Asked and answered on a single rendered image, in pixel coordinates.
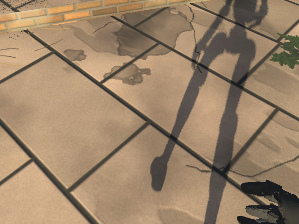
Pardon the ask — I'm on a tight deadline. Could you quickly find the robot right hand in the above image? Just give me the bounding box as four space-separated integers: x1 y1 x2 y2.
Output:
237 180 299 224

